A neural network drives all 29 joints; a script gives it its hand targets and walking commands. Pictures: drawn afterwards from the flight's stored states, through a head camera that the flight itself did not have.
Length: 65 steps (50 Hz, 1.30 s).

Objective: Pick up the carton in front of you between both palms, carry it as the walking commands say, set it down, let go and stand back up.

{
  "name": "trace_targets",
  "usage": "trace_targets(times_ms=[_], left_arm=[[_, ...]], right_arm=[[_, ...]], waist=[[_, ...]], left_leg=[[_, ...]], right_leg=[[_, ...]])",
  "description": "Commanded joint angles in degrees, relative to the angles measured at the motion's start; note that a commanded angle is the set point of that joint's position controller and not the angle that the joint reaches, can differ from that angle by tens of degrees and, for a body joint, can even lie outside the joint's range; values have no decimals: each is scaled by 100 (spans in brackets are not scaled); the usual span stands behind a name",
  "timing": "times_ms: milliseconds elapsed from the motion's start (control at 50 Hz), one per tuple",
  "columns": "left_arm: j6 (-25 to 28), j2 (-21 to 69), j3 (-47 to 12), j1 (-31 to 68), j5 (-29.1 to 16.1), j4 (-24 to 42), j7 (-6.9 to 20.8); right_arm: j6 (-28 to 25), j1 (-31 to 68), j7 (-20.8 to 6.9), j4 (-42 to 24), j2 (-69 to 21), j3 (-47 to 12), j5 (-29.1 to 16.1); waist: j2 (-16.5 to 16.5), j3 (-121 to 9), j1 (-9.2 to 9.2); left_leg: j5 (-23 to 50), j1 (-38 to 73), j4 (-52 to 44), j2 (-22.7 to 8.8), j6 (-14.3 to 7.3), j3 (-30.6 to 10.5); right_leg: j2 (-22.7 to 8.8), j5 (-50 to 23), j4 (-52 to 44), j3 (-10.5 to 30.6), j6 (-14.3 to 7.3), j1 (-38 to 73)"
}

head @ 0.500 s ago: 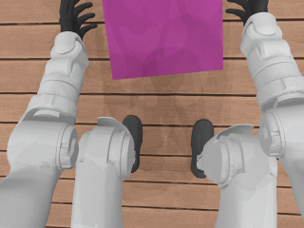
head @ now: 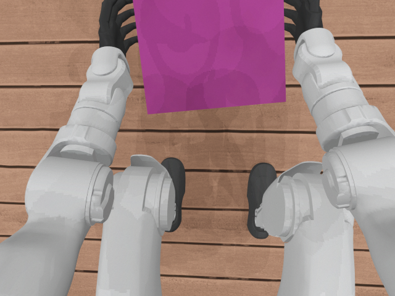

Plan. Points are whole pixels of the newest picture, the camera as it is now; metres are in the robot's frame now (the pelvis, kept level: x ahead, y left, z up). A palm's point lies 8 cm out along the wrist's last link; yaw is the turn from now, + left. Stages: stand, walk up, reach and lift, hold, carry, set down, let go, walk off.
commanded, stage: reach and lift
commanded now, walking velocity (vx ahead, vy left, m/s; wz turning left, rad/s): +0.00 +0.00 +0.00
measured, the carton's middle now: (210, 55) +0.50 +0.01 -0.25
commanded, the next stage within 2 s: none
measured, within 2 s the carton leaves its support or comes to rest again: leaves its support in 0.34 s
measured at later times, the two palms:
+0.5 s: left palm (112, 38) +0.50 +0.15 -0.12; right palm (328, 15) +0.53 -0.15 -0.12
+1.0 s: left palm (1, 18) +0.47 +0.15 +0.07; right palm out of the picture +0.48 -0.14 +0.06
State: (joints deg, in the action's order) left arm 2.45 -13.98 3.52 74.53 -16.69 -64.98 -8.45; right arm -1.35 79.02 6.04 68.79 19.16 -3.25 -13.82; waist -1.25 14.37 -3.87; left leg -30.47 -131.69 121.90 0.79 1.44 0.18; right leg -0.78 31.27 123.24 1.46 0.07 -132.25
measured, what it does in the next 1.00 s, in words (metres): rises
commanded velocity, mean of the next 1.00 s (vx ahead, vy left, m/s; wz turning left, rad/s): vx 0.00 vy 0.00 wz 0.00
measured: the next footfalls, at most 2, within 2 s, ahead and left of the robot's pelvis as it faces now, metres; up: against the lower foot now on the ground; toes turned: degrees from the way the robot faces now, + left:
none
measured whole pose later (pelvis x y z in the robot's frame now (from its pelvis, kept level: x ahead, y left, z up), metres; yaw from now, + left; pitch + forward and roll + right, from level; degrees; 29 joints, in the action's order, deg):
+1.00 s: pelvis +0.01 +0.00 +0.13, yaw -2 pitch +42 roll +1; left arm -19.0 2.6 28.1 49.9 8.9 -35.0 -2.0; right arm 18.7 54.8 4.4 40.6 -0.6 22.0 11.6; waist -0.5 -10.9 -3.0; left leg -29.0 -111.5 98.9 3.6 3.0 -2.9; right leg 3.7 28.4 99.4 2.7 1.0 -112.5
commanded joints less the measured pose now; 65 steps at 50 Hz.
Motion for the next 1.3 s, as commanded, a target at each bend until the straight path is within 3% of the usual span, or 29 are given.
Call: trace_targets(times_ms=[0, 40, 60, 80, 120, 220, 240, 260, 320, 340, 360, 480, 580, 620, 660, 680, 780, 800, 820, 840, 960, 980, 1040, 1100, 1120, 1140, 1180, 1240, 1280], left_arm=[[150, 293, 187, 1102, 194, 424, -14], [121, 1475, -203, 1356, 78, 525, 138], [143, 1432, -23, 1681, 377, 481, 188], [88, 2645, -401, 2230, 221, 460, 372], [-22, 3805, -687, 2753, 333, 505, 679], [-257, 4680, -633, 3443, 635, 1127, 1141], [-403, 5109, -717, 3219, 447, 1025, 1183], [-430, 5295, -696, 3499, 455, 1355, 1172], [-525, 5588, -1010, 3900, 165, 1880, 1210], [-580, 5874, -1165, 3623, 6, 2421, 1178], [-691, 6129, -1348, 3316, 82, 2206, 1149], [-1160, 6342, -1631, 3231, 468, 3751, 1218], [-1493, 6422, -1046, 2764, 1186, 3392, 1504], [-1807, 6751, -456, 2020, 1694, 2283, 1623], [-1831, 6731, -332, 2277, 1865, 2638, 1720], [-1911, 6806, -269, 2125, 1992, 2301, 1713], [-2016, 6923, 163, 1802, 2447, 2037, 1815], [-2025, 7018, 201, 1559, 2477, 2106, 1864], [-2040, 7097, -11, 1813, 2285, 2254, 1936], [-2049, 7256, -203, 1588, 2258, 2484, 1960], [-2217, 7694, -978, 1325, 1660, 2642, 2032], [-2212, 7756, -1041, 1037, 1736, 2793, 1999], [-2177, 7640, -1306, 1030, 1637, 3034, 1870], [-2166, 7642, -1470, 780, 1734, 3249, 1869], [-2161, 7738, -1433, 862, 1645, 3184, 1858], [-2194, 7599, -1382, 519, 1795, 3104, 1880], [-2216, 7769, -1329, 209, 1814, 2991, 1890], [-2132, 7819, -1442, 79, 1833, 3160, 1867], [-2163, 7763, -1308, -254, 1836, 2821, 1870]], right_arm=[[-153, 1531, 36, -665, -205, -40, 143], [-114, 1556, -54, -346, -1205, -194, 339], [-115, 2094, -128, -499, -1382, -313, 275], [-91, 2457, -296, -495, -2503, -611, 253], [-74, 2644, -564, -493, -3628, -650, 470], [161, 2978, -994, -731, -4822, -540, 519], [173, 3154, -981, -1044, -5027, -682, 396], [222, 3228, -1016, -1119, -5377, -639, 408], [332, 3399, -997, -1692, -5640, -889, 237], [319, 3579, -970, -2619, -5965, -1228, -103], [421, 3498, -947, -2454, -6246, -1350, -34], [1031, 2554, -981, -3273, -7107, -1294, 90], [1446, 1714, -1285, -2460, -7421, -651, 1052], [1584, 1607, -1365, -2136, -7587, -156, 1359], [1702, 1489, -1416, -1771, -7516, 169, 1651], [1686, 1460, -1429, -1765, -7482, 308, 1800], [1759, 1516, -1486, -1906, -7803, 451, 1967], [1753, 1475, -1474, -2182, -7886, 344, 1959], [1810, 1346, -1460, -2169, -7760, 355, 1930], [1794, 1382, -1441, -2466, -7969, 126, 1895], [1948, 789, -1445, -2717, -7876, -211, 1864], [1949, 818, -1482, -2916, -8073, -457, 1617], [2024, 353, -1539, -2638, -8266, -593, 1552], [1970, 215, -1581, -3087, -8564, -832, 1415], [1980, 330, -1573, -3147, -8403, -827, 1489], [2005, 176, -1568, -3051, -8530, -784, 1456], [2028, -217, -1546, -2984, -8401, -749, 1574], [1959, -292, -1559, -3135, -8488, -880, 1494], [1933, -606, -1539, -3046, -8453, -640, 1638]], waist=[[403, -5978, -67], [488, -5986, 264], [505, -5602, -138], [652, -5928, 226], [610, -5761, 288], [413, -5772, 86], [426, -6253, 268], [258, -6416, 33], [575, -7770, 398], [685, -8891, -152], [716, -9121, 80], [326, -9715, -105], [777, -8171, -15], [557, -7077, -56], [526, -6568, -121], [359, -6826, 108], [637, -7133, -252], [700, -7311, -359], [603, -7444, -46], [615, -7921, -167], [269, -7966, 467], [161, -8151, 36], [293, -7833, 293], [287, -8031, 40], [398, -7892, 354], [276, -7735, -161], [377, -7333, 159], [256, -7173, -74], [414, -6888, 260]], left_leg=[[1603, 2928, -923, 297, 124, 197], [1569, 3176, -894, 421, 106, 109], [1554, 2816, -971, 440, 85, 132], [1602, 2998, -854, 461, 34, 61], [1359, 2915, -771, 566, 101, 167], [1369, 3032, -735, 684, 86, 334], [1252, 3180, -698, 700, 69, 363], [1352, 3042, -630, 735, 64, 446], [1936, 3684, -501, 732, 65, 436], [2450, 4161, -552, 819, 38, 585], [2427, 4096, -668, 814, 49, 510], [2010, 4559, -1190, 884, 1, 586], [796, 3934, -1662, 850, -90, 473], [350, 3509, -2021, 873, -117, 452], [116, 3241, -2233, 892, -114, 499], [216, 3521, -2300, 871, -82, 433], [375, 3798, -2741, 887, -164, 520], [500, 3696, -2786, 943, -164, 509], [654, 3816, -2888, 905, -115, 491], [896, 4124, -2847, 936, -100, 500], [965, 4754, -3448, 953, 71, 361], [1183, 5075, -3455, 956, 33, 444], [1203, 5470, -3720, 932, 36, 316], [1264, 5864, -3976, 931, -16, 277], [1332, 5942, -4063, 925, 23, 189], [1334, 6036, -4262, 921, -35, 239], [1328, 6021, -4416, 942, 2, 160], [1414, 6382, -4617, 912, -36, 117], [1468, 6789, -4928, 934, -46, 17]], right_leg=[[380, -1360, -1028, 41, 61, 3155], [412, -1330, -1047, -63, 23, 3464], [476, -1297, -948, -19, 29, 3085], [480, -1422, -1057, -22, -5, 3257], [598, -1241, -939, -159, -34, 2990], [725, -1225, -880, -234, -60, 2960], [713, -1208, -779, -373, -73, 3496], [820, -1150, -810, -272, -166, 3235], [798, -1871, -716, -393, -72, 4180], [893, -2265, -722, -369, -66, 4566], [856, -2504, -678, -470, -20, 5170], [1123, -2031, -1065, -593, -67, 5078], [1043, -750, -1762, -549, 36, 4037], [1054, -303, -2156, -476, -4, 3777], [1063, 24, -2398, -445, -49, 3384], [1080, -62, -2490, -472, -40, 3693], [1120, -250, -2999, -343, 61, 4248], [1127, -437, -3079, -345, 103, 4505], [1168, -631, -3209, -339, 85, 4881], [1155, -830, -3193, -346, 104, 5013], [1129, -1174, -3646, -445, 23, 5726], [1112, -1182, -3668, -310, 52, 5751], [1144, -1174, -3954, -312, 85, 5914], [1152, -1277, -4028, -318, 135, 6206], [1154, -1342, -4145, -381, 115, 6260], [1138, -1307, -4251, -253, 161, 6214], [1161, -1313, -4578, -203, 129, 6670], [1100, -1348, -4786, -78, 89, 6834], [1086, -1398, -5086, -115, 103, 7022]])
